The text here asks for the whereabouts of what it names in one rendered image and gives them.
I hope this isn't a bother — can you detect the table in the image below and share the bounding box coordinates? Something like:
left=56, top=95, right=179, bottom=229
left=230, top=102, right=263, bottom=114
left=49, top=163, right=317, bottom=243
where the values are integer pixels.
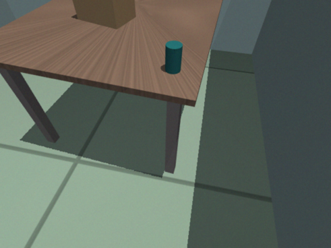
left=0, top=0, right=223, bottom=174

